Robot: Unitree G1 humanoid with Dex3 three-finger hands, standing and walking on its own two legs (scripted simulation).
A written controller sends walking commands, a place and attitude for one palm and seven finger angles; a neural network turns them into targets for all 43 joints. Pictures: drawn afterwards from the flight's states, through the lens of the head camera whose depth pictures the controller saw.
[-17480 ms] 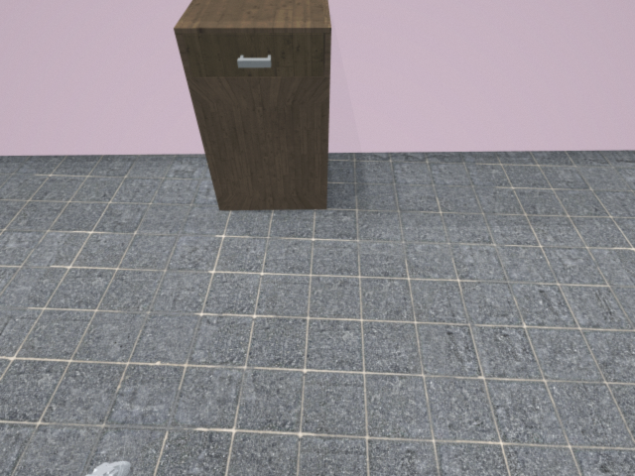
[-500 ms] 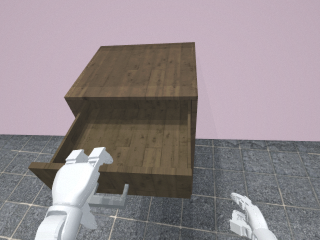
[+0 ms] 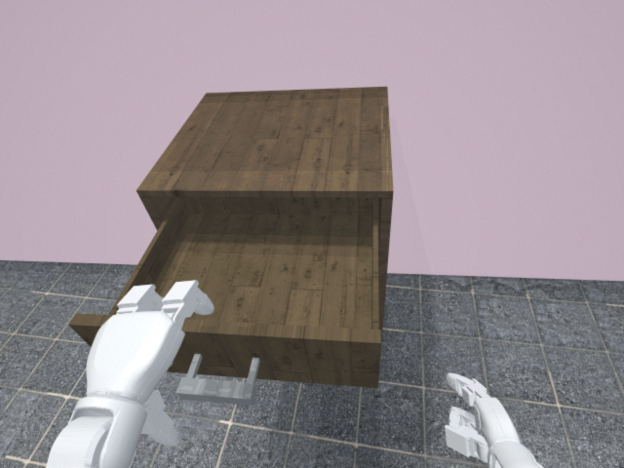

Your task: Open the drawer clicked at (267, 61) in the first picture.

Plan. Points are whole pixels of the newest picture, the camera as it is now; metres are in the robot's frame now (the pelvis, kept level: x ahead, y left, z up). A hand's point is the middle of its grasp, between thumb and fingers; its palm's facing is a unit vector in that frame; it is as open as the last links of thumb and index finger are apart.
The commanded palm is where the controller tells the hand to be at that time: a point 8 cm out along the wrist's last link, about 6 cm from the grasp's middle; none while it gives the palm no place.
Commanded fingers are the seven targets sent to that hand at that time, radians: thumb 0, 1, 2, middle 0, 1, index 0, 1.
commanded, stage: draw the hand back to the body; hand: left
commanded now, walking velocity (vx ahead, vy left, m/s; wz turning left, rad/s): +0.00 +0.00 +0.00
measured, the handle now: (221, 376) +0.25 +0.19 -0.05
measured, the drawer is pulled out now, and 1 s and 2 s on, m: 0.30 0.30 0.30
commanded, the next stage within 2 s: step back with the hand held close in 1.44 s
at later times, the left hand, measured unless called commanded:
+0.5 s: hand (129, 362) +0.19 +0.23 +0.11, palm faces +0.13 -0.49 -0.86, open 13.8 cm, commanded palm +0.15 +0.25 +0.17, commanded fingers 0.00 -0.36 0.36 -0.29 -1.11 -0.29 -1.11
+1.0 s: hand (108, 331) +0.20 +0.24 +0.16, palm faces +0.34 -0.85 -0.40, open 10.8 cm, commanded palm +0.15 +0.29 +0.18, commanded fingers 0.00 0.51 0.74 -0.23 -0.55 -0.23 -0.55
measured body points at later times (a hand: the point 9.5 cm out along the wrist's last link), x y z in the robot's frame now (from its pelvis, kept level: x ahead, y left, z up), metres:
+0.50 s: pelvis +0.00 +0.02 +0.00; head +0.00 -0.02 +0.45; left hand +0.18 +0.26 +0.16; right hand +0.23 -0.18 -0.08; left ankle +0.00 +0.12 -0.73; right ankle -0.03 -0.10 -0.73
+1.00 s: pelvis +0.02 +0.01 +0.01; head +0.02 -0.01 +0.46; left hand +0.17 +0.28 +0.18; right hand +0.22 -0.21 -0.07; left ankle +0.00 +0.12 -0.73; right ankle -0.03 -0.10 -0.73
